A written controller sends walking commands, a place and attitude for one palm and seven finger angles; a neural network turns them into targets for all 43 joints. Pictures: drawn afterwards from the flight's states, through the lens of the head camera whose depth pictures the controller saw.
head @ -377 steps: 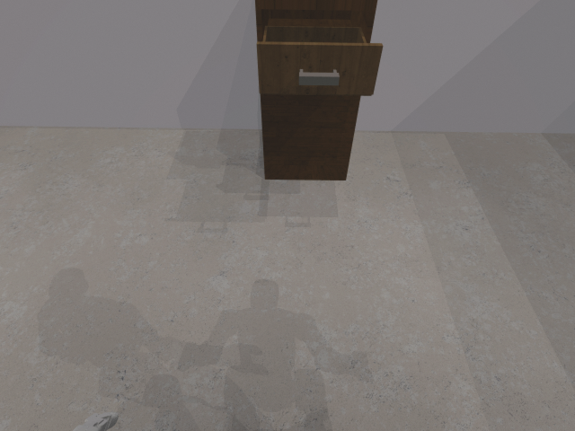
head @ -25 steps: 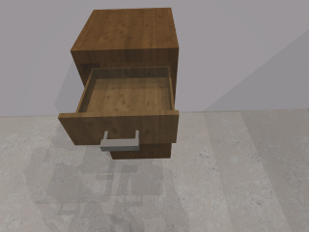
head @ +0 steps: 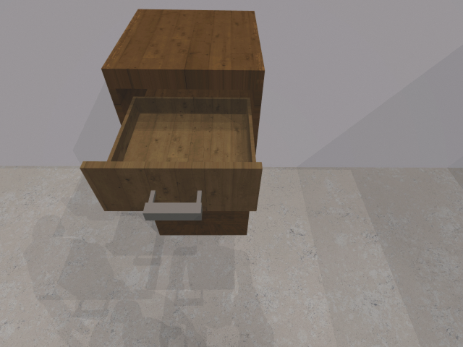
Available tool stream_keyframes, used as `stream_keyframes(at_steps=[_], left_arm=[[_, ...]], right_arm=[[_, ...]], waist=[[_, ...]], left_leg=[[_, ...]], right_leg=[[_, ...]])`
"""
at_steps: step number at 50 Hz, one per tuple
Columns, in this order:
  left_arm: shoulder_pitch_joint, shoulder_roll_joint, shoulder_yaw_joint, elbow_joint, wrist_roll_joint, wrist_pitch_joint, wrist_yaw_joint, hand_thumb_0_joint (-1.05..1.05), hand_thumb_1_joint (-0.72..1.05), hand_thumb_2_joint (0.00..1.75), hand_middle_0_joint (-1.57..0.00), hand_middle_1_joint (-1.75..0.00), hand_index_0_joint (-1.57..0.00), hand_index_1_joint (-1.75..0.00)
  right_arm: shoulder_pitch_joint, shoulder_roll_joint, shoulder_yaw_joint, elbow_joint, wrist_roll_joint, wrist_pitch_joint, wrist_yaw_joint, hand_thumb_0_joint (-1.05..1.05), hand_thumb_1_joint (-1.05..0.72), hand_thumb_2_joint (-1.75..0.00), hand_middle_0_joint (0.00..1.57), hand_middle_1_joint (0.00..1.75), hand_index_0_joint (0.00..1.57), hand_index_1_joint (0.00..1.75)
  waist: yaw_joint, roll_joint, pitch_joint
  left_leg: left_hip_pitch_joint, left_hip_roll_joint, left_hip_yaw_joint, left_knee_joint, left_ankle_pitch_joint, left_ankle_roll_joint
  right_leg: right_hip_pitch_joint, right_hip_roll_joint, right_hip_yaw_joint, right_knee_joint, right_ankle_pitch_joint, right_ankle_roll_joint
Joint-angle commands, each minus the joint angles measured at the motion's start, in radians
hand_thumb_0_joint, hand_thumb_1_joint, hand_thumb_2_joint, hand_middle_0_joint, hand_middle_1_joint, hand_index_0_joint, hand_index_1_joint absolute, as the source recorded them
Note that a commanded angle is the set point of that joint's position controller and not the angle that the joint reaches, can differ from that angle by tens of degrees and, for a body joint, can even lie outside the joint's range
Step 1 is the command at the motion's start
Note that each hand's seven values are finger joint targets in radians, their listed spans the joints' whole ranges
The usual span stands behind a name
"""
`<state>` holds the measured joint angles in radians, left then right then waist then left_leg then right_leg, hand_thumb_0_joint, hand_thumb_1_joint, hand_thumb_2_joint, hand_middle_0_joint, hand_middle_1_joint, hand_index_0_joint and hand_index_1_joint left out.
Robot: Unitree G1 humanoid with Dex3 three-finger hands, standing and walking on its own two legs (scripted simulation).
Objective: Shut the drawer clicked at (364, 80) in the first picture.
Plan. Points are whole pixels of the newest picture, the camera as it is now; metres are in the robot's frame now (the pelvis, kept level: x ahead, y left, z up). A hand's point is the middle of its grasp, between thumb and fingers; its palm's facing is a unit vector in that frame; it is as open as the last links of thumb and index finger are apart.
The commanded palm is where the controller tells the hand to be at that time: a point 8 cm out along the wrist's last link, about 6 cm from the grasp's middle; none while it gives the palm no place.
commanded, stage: look again from close up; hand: left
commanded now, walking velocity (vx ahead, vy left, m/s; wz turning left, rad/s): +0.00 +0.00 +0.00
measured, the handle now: (174, 202) +0.42 +0.15 -0.04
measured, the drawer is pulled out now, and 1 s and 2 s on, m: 0.30 0.30 0.30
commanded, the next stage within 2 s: shuffle to correct the standing spot in 0.50 s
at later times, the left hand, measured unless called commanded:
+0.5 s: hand out of the picture +0.04 +0.20 -0.18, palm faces +0.01 -0.98 -0.19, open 7.3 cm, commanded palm none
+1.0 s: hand out of the picture +0.03 +0.17 -0.18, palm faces +0.01 -0.98 -0.20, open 7.3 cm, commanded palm none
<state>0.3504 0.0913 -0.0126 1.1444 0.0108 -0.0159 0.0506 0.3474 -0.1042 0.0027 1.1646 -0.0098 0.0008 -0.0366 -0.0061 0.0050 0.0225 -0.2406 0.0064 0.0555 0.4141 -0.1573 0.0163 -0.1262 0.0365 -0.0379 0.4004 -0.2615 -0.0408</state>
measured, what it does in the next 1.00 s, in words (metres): shifts its weight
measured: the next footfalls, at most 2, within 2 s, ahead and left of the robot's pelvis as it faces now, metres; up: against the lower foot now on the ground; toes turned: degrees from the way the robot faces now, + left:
left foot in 1.26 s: +0.17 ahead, +0.09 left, +0.00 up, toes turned +10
right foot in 1.64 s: +0.22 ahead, -0.22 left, +0.00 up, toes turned -4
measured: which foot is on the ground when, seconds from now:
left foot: down 0.00-0.98, up 1.00-1.00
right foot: down 0.00-1.00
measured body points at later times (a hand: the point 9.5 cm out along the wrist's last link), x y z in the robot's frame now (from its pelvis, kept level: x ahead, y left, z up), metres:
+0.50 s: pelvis +0.03 +0.03 -0.01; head +0.04 +0.04 +0.44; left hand +0.04 +0.25 -0.17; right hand +0.03 -0.19 -0.16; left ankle +0.04 +0.11 -0.74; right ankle -0.03 -0.09 -0.74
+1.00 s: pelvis +0.06 +0.00 -0.01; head +0.08 -0.01 +0.44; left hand +0.03 +0.23 -0.17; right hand +0.03 -0.22 -0.17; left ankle +0.04 +0.10 -0.74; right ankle +0.01 -0.08 -0.74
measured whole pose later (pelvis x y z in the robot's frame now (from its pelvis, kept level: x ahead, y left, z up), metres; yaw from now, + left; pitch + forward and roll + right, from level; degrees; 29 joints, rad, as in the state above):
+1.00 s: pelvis +0.06 +0.00 -0.01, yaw +0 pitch +1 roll +1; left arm 0.36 0.15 0.00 1.10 0.03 -0.01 0.03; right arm 0.34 -0.15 0.00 1.12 -0.02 0.00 -0.03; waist -0.01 0.01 0.01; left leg -0.23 -0.01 0.06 0.56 -0.34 0.04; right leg -0.18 0.00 -0.10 0.54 -0.36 -0.05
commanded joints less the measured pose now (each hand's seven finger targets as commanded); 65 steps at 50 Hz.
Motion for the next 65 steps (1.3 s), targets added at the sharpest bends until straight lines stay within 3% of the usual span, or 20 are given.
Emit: stream_keyframes(at_steps=[1, 4, 10, 29, 32, 37, 41, 43, 46, 49, 50, 52, 53, 55, 58, 61, 62, 63, 64, 65], left_arm=[[0.035, 0.148, 0.016, -0.080, 0.009, -0.046, 0.011, 0.00, 0.90, 0.90, -0.20, -0.30, -0.20, -0.30], [0.032, 0.138, 0.017, -0.098, 0.001, -0.047, 0.008, 0.00, 0.90, 0.90, -0.20, -0.30, -0.20, -0.30], [0.058, 0.115, 0.008, -0.095, 0.001, -0.026, 0.003, 0.00, 0.90, 0.90, -0.20, -0.30, -0.20, -0.30], [0.038, 0.158, 0.012, -0.091, 0.000, -0.001, 0.001, 0.00, 0.90, 0.90, -0.20, -0.30, -0.20, -0.30], [0.044, 0.147, 0.009, -0.071, 0.001, 0.005, -0.003, 0.00, 0.90, 0.90, -0.20, -0.30, -0.20, -0.30], [0.044, 0.133, 0.008, -0.070, 0.017, 0.019, -0.016, 0.00, 0.90, 0.90, -0.20, -0.30, -0.20, -0.30], [0.046, 0.131, 0.012, -0.072, 0.022, 0.018, -0.023, 0.00, 0.90, 0.90, -0.20, -0.30, -0.20, -0.30], [0.051, 0.127, 0.017, -0.072, 0.021, 0.014, -0.027, 0.00, 0.90, 0.90, -0.20, -0.30, -0.20, -0.30], [0.104, 0.116, 0.021, -0.053, 0.019, 0.002, -0.026, 0.00, 0.90, 0.90, -0.20, -0.30, -0.20, -0.30], [0.164, 0.187, 0.034, -0.027, 0.013, -0.011, -0.014, 0.00, 0.90, 0.90, -0.20, -0.30, -0.20, -0.30], [0.182, 0.182, 0.034, -0.027, 0.015, -0.015, -0.009, 0.00, 0.90, 0.90, -0.20, -0.30, -0.20, -0.30], [0.181, 0.151, 0.024, -0.018, 0.022, -0.024, -0.004, 0.00, 0.90, 0.90, -0.20, -0.30, -0.20, -0.30], [0.184, 0.152, 0.028, -0.018, 0.019, -0.024, -0.003, 0.00, 0.90, 0.90, -0.20, -0.30, -0.20, -0.30], [0.183, 0.155, 0.027, -0.014, 0.025, -0.026, -0.001, 0.00, 0.90, 0.90, -0.20, -0.30, -0.20, -0.30], [0.143, 0.158, 0.028, -0.027, 0.023, -0.016, -0.007, 0.00, 0.90, 0.90, -0.20, -0.30, -0.20, -0.30], [0.084, 0.156, 0.027, -0.040, 0.011, -0.008, -0.015, 0.00, 0.90, 0.90, -0.20, -0.30, -0.20, -0.30], [0.083, 0.148, 0.026, -0.048, 0.007, -0.009, -0.020, 0.00, 0.90, 0.90, -0.20, -0.30, -0.20, -0.30], [0.100, 0.115, 0.025, -0.071, -0.001, -0.008, -0.026, 0.00, 0.90, 0.90, -0.20, -0.30, -0.20, -0.30], [0.096, 0.109, 0.021, -0.106, 0.002, -0.004, -0.024, 0.00, 0.90, 0.90, -0.20, -0.30, -0.20, -0.30], [0.059, 0.143, 0.034, -0.126, 0.018, 0.014, -0.021, 0.00, 0.90, 0.90, -0.20, -0.30, -0.20, -0.30]], right_arm=[[0.026, -0.065, -0.014, -0.103, -0.007, -0.018, 0.020, 0.00, -0.90, -0.90, 0.20, 0.30, 0.20, 0.30], [0.064, -0.079, -0.004, -0.114, -0.007, -0.024, 0.022, 0.00, -0.90, -0.90, 0.20, 0.30, 0.20, 0.30], [0.033, -0.120, 0.001, -0.121, -0.003, -0.036, 0.014, 0.00, -0.90, -0.90, 0.20, 0.30, 0.20, 0.30], [-0.021, -0.166, -0.001, -0.092, 0.001, -0.043, 0.002, 0.00, -0.90, -0.90, 0.20, 0.30, 0.20, 0.30], [-0.017, -0.164, 0.001, -0.078, 0.000, -0.036, 0.003, 0.00, -0.90, -0.90, 0.20, 0.30, 0.20, 0.30], [-0.007, -0.204, -0.024, -0.077, -0.007, -0.020, 0.000, 0.00, -0.90, -0.90, 0.20, 0.30, 0.20, 0.30], [0.026, -0.208, -0.035, -0.078, -0.011, -0.022, -0.004, 0.00, -0.90, -0.90, 0.20, 0.30, 0.20, 0.30], [0.026, -0.199, -0.034, -0.081, -0.011, -0.023, -0.006, 0.00, -0.90, -0.90, 0.20, 0.30, 0.20, 0.30], [-0.024, -0.172, -0.030, -0.096, -0.007, -0.025, -0.001, 0.00, -0.90, -0.90, 0.20, 0.30, 0.20, 0.30], [-0.072, -0.086, -0.012, -0.119, -0.005, -0.027, 0.008, 0.00, -0.90, -0.90, 0.20, 0.30, 0.20, 0.30], [-0.100, -0.088, -0.016, -0.128, -0.008, -0.021, 0.010, 0.00, -0.90, -0.90, 0.20, 0.30, 0.20, 0.30], [-0.091, -0.075, -0.019, -0.119, -0.008, -0.021, 0.012, 0.00, -0.90, -0.90, 0.20, 0.30, 0.20, 0.30], [-0.091, -0.066, -0.019, -0.118, -0.007, -0.023, 0.013, 0.00, -0.90, -0.90, 0.20, 0.30, 0.20, 0.30], [-0.096, -0.054, -0.018, -0.117, -0.010, -0.024, 0.018, 0.00, -0.90, -0.90, 0.20, 0.30, 0.20, 0.30], [-0.082, -0.041, -0.019, -0.119, -0.006, -0.022, 0.019, 0.00, -0.90, -0.90, 0.20, 0.30, 0.20, 0.30], [0.073, -0.061, -0.023, -0.064, -0.012, -0.031, 0.003, 0.00, -0.90, -0.90, 0.20, 0.30, 0.20, 0.30], [0.156, -0.110, -0.033, -0.040, -0.016, -0.034, -0.006, 0.00, -0.90, -0.90, 0.20, 0.30, 0.20, 0.30], [0.216, -0.193, -0.053, -0.038, -0.024, -0.038, -0.014, 0.00, -0.90, -0.90, 0.20, 0.30, 0.20, 0.30], [0.244, -0.256, -0.058, -0.050, -0.017, -0.033, -0.017, 0.00, -0.90, -0.90, 0.20, 0.30, 0.20, 0.30], [0.186, -0.261, -0.060, -0.074, -0.013, -0.023, -0.015, 0.00, -0.90, -0.90, 0.20, 0.30, 0.20, 0.30]], waist=[[-0.039, 0.034, 0.059], [-0.043, 0.004, -0.001], [-0.004, -0.032, 0.071], [0.012, 0.007, 0.008], [0.005, 0.006, 0.024], [-0.006, 0.057, 0.097], [-0.010, 0.087, 0.055], [-0.003, 0.054, 0.025], [0.030, 0.010, 0.010], [0.049, -0.245, 0.089], [0.061, -0.248, 0.124], [0.038, -0.141, 0.135], [0.038, -0.075, 0.112], [0.030, -0.064, 0.069], [0.012, -0.107, 0.039], [-0.069, -0.111, -0.015], [-0.094, -0.062, -0.059], [-0.100, 0.138, -0.104], [-0.090, 0.230, -0.118], [-0.077, 0.114, -0.047]], left_leg=[[-0.008, 0.047, -0.081, 0.129, -0.119, -0.005], [0.015, 0.052, -0.088, 0.101, -0.049, 0.007], [-0.040, 0.079, -0.143, 0.014, 0.020, 0.039], [0.098, 0.098, -0.143, -0.025, 0.237, 0.052], [0.100, 0.108, -0.155, -0.057, 0.101, 0.054], [0.077, 0.194, -0.286, -0.177, -0.231, 0.106], [0.123, 0.247, -0.344, -0.170, -0.138, 0.168], [0.116, 0.257, -0.330, -0.130, -0.039, 0.186], [-0.044, 0.169, -0.210, -0.035, -0.075, 0.118], [-0.263, -0.012, 0.021, 0.235, -0.264, 0.030], [-0.301, 0.003, 0.012, 0.386, -0.368, 0.029], [-0.345, 0.024, -0.008, 0.564, -0.380, 0.028], [-0.349, 0.024, 0.002, 0.579, -0.367, 0.027], [-0.338, 0.027, 0.034, 0.552, -0.364, 0.025], [-0.210, 0.014, 0.089, 0.394, -0.271, 0.023], [0.076, -0.009, 0.114, 0.111, -0.014, 0.029], [0.226, 0.061, 0.033, 0.045, 0.143, 0.055], [0.354, 0.292, -0.241, 0.012, 0.394, 0.166], [0.349, 0.491, -0.483, -0.092, 0.559, 0.299], [0.220, 0.520, -0.467, -0.130, 0.343, 0.337]], right_leg=[[-0.177, -0.211, 0.199, -0.126, -0.021, -0.045], [-0.152, -0.160, 0.161, -0.069, -0.040, -0.060], [-0.117, -0.108, 0.111, 0.006, 0.017, -0.029], [-0.045, -0.126, 0.080, 0.001, 0.108, 0.011], [-0.058, -0.116, 0.062, 0.001, 0.010, 0.014], [-0.184, -0.070, -0.001, 0.113, -0.149, 0.011], [-0.258, -0.072, -0.010, 0.251, -0.223, 0.006], [-0.236, -0.078, -0.009, 0.237, -0.214, 0.002], [-0.038, -0.098, 0.012, 0.026, -0.061, -0.002], [0.058, -0.310, 0.258, -0.138, -0.032, -0.105], [0.033, -0.352, 0.289, -0.168, 0.103, -0.157], [0.045, -0.353, 0.241, -0.143, 0.385, -0.207], [0.086, -0.343, 0.204, -0.111, 0.522, -0.213], [0.139, -0.297, 0.101, -0.046, 0.744, -0.189], [0.080, -0.235, 0.032, -0.024, 0.717, -0.156], [-0.020, -0.170, -0.023, 0.178, 0.735, -0.097], [-0.103, -0.145, -0.026, 0.338, 0.607, -0.061], [-0.294, -0.059, -0.068, 0.570, 0.172, -0.008], [-0.414, -0.018, -0.042, 0.804, -0.324, 0.009], [-0.430, -0.055, 0.027, 0.923, -0.338, -0.004]])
